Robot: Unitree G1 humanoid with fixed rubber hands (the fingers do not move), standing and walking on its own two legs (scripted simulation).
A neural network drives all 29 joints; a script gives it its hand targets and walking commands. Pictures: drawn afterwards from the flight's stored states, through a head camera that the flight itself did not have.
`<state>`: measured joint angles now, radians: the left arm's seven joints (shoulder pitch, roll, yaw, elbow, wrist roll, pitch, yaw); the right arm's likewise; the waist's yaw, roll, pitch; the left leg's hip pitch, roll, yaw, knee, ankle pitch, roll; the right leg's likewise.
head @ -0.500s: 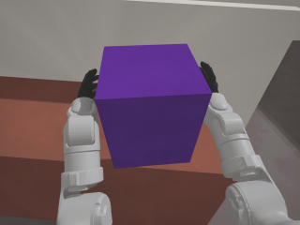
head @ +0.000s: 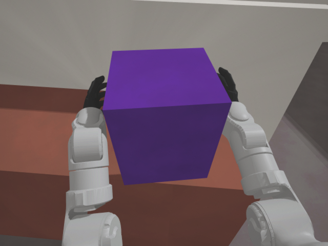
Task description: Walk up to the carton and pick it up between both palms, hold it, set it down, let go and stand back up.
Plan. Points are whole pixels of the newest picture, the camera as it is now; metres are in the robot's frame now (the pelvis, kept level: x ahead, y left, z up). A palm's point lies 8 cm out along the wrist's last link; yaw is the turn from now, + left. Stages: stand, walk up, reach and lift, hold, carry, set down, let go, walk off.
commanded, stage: hold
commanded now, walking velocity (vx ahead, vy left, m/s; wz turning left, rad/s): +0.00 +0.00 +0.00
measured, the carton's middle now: (162, 118) +0.37 +0.01 +0.17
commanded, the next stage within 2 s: set down in 0.98 s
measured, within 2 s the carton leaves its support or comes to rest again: neither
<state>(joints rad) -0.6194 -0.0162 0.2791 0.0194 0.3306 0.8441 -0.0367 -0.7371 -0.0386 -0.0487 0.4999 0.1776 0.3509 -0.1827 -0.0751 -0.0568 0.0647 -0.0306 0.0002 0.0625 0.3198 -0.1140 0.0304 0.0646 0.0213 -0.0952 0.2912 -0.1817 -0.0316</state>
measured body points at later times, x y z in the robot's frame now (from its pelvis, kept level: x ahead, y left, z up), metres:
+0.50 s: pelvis +0.00 +0.00 +0.00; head -0.05 +0.03 +0.45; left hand +0.37 +0.16 +0.21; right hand +0.38 -0.14 +0.22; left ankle +0.05 +0.10 -0.75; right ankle +0.00 -0.09 -0.75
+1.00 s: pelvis +0.00 +0.00 +0.00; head -0.05 +0.03 +0.45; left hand +0.37 +0.17 +0.21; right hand +0.38 -0.14 +0.22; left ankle +0.05 +0.10 -0.75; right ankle +0.00 -0.09 -0.75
